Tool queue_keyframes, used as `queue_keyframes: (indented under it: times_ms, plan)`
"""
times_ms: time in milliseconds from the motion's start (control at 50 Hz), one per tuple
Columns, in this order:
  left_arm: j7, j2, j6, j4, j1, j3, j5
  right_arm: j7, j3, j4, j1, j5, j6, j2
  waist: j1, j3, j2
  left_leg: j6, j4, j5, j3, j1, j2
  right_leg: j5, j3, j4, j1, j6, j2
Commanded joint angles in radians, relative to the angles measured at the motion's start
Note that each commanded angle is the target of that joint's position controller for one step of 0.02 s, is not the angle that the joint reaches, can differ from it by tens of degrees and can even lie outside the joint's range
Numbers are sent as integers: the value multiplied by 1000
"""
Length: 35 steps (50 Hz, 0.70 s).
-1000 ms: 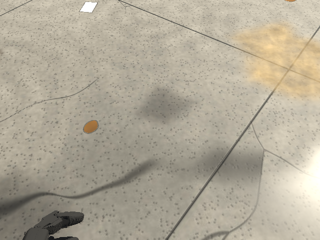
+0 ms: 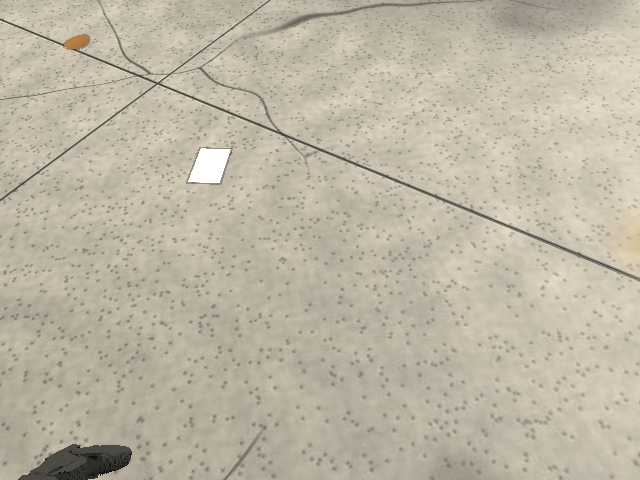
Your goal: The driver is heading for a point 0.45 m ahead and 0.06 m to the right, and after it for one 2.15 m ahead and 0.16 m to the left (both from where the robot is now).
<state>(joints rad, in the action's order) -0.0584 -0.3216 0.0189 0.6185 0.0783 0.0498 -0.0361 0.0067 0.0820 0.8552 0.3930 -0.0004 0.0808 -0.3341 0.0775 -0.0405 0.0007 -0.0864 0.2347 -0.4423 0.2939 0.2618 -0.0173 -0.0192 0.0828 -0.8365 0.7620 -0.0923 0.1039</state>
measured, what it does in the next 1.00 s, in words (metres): walks ahead: right foot, then left foot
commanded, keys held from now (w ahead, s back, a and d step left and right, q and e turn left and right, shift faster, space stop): w+e+shift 0.24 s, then q+shift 0.76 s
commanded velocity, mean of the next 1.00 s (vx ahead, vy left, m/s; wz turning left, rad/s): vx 0.47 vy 0.00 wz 0.09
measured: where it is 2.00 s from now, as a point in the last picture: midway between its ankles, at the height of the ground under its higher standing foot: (387, 377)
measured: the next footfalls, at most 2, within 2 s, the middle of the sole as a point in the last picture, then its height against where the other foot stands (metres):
right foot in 0.06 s outside the picture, level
left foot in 0.50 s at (351, 378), level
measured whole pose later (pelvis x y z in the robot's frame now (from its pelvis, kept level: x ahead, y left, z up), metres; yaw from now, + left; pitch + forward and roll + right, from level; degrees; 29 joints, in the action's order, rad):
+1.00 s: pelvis +0.64 -0.10 +0.03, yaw +8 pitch +1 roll -1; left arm 0.02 -0.29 0.05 0.68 0.06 0.05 0.00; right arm 0.05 0.10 0.61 0.23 0.03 -0.06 -0.35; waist 0.04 -0.05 0.00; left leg 0.06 0.49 -0.16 -0.41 -0.28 0.25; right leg 0.19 -0.23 -0.53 0.41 0.07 -0.09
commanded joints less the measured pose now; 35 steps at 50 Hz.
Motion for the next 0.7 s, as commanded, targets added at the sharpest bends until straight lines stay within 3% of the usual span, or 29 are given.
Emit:
queue_keyframes:
  times_ms: [20, 40, 60, 80, 100, 120, 140, 160, 180, 200, 220, 240, 280, 300, 320, 360, 420, 460, 480, 500, 520, 540, 560, 580, 600, 640, 680, 700]
  plan:
    - [-4, -143, -14, 6, 255, 59, -19, 2, 54, -130, -196, 16, -11, -251, -251, 61, 105, 152, 274, 1420, -27, -202, -239, 126, 111, -10, -461, -62, -133]
    - [3, -214, -24, 68, 475, 97, -15, 3, 52, -142, -221, 17, -17, -247, -354, 163, 99, 149, 564, 1431, -54, -325, -231, 164, 84, 16, -763, -100, -164]
    - [21, -250, -34, 122, 589, 116, -23, 1, 25, -136, -236, 16, -5, -158, -389, 129, -54, 94, 993, 764, -74, -570, -106, 146, -38, 95, -967, -140, -145]
    - [22, -309, -22, 94, 457, 102, -6, -14, -34, -201, -109, -4, 37, 49, -156, 120, -460, 60, 1401, -144, -207, -966, 98, 294, -506, 265, -1084, -290, -24]
    - [11, -244, 11, 14, 386, 77, 16, -23, -46, -264, -123, 22, 84, -19, -146, 290, -374, 109, 1425, -104, -430, -1093, 96, 702, -964, 545, -1124, -376, 134]
    - [8, -182, 37, 4, 382, 69, 24, -23, -25, -278, -263, 50, 104, -114, -180, 161, -172, 146, 1326, -1, -439, -1114, 49, 783, -991, 646, -998, -305, 145]
    - [1, -170, 60, 16, 360, 64, 30, -16, -27, -284, -303, 48, 107, -101, -135, 79, -8, 154, 1214, 66, -439, -1079, 14, 737, -949, 649, -848, -271, 133]
    - [1, -158, 72, 9, 300, 59, 31, -7, -31, -266, -295, 18, 99, -81, -88, 51, 66, 145, 1123, 108, -452, -991, -25, 625, -855, 612, -713, -252, 97]
    - [10, -152, 76, -5, 245, 56, 41, -7, -26, -250, -259, 2, 83, -81, -46, 33, 54, 127, 1059, 139, -470, -914, -45, 548, -766, 594, -598, -247, 46]
    - [18, -135, 76, -13, 221, 49, 39, -7, -21, -243, -248, -3, 66, -87, -30, 10, 30, 107, 999, 149, -471, -878, -53, 494, -701, 608, -534, -245, 12]
    - [28, -118, 76, -8, 222, 42, 26, -5, -19, -243, -258, -6, 54, -84, -29, -10, 26, 86, 921, 147, -460, -862, -61, 433, -645, 621, -493, -244, -7]
    - [40, -105, 75, -2, 239, 38, 18, -2, -22, -252, -298, -12, 47, -72, -44, -32, 34, 66, 841, 177, -443, -858, -61, 370, -596, 632, -461, -239, -25]
    - [71, -86, 68, 21, 245, 29, 17, -8, -40, -285, -410, -30, 46, -25, -83, -87, 26, 33, 604, 380, -347, -838, -46, -24, -396, 600, -412, -187, -81]
    - [82, -66, 59, 36, 250, 23, 18, -18, -54, -290, -439, -41, 52, 18, -109, -79, 11, 34, 476, 530, -301, -767, -28, -139, -294, 561, -378, -140, -128]
    - [85, -56, 53, 65, 309, 21, 21, -32, -65, -298, -477, -47, 60, 55, -161, -51, -2, 43, 394, 711, -259, -695, -2, -138, -261, 564, -371, -109, -132]
    - [85, -65, 47, 114, 389, 20, 24, -50, -57, -306, -504, -28, 66, 47, -210, -24, -45, 63, 293, 871, -254, -657, 23, -73, -267, 570, -445, -84, -94]
    - [90, -57, 37, 162, 406, 17, 34, -64, -36, -315, -517, -4, 64, 3, -200, -16, -66, 112, 218, 794, -257, -708, 48, -151, -250, 476, -627, -49, -44]
    - [99, -94, 33, 151, 355, 31, 60, -68, -7, -259, -327, 6, 64, -57, -102, 82, -91, 138, 254, 690, -248, -593, 109, -482, -226, 322, -732, -16, -21]
    - [100, -121, 30, 123, 257, 38, 67, -68, 10, -211, -142, 12, 64, -86, 15, 144, -100, 148, 240, 694, -246, -462, 110, -598, -182, 120, -725, 18, -38]
    - [100, -93, 29, 82, 194, 31, 84, -63, 16, -170, 30, 8, 57, -116, 88, 242, -28, 162, 256, 865, -357, -252, 13, -375, -145, -222, -607, 62, -91]
    - [86, 43, 26, 68, 442, 3, 84, -67, 11, -205, -51, -36, 58, -183, -109, 368, 327, 375, 334, 1147, -853, 97, -262, 669, -157, -658, -217, 170, -262]
    - [69, -33, 28, 78, 505, -8, 56, -67, 22, -243, -92, -27, 46, -167, -72, 526, 257, 470, 202, 881, -1130, 194, -330, 610, -272, -782, -125, 174, -253]
    - [65, -102, 24, 54, 375, 8, 35, -55, 22, -287, -178, -7, 25, -134, -44, 444, 125, 441, 157, 539, -1075, 86, -294, 518, -296, -764, -81, 150, -193]
    - [72, -128, 22, 18, 223, 17, 51, -44, 10, -295, -214, 9, 0, -91, -31, 302, -44, 380, 109, 382, -969, -119, -214, 458, -262, -666, -82, 130, -173]
    - [79, -114, 16, -10, 155, 17, 60, -36, 5, -298, -228, 11, -12, -96, -58, 205, -96, 361, 75, 349, -933, -277, -176, 439, -251, -606, -81, 126, -168]
    - [84, -86, 4, -24, 161, 15, 68, -28, 9, -295, -238, 3, -22, -100, -110, 130, -27, 329, 38, 406, -848, -447, -88, 419, -255, -436, -157, 123, -148]
    - [97, -46, 8, -14, 166, 7, 69, -21, 11, -284, -223, 10, -30, -90, -115, 125, 12, 313, 61, 584, -790, -491, -53, 427, -240, -276, -175, 139, -146]
    - [102, -36, 9, -16, 146, 6, 72, -13, 18, -277, -202, 12, -38, -108, -109, 146, 17, 313, 77, 671, -784, -493, -51, 418, -235, -223, -183, 153, -158]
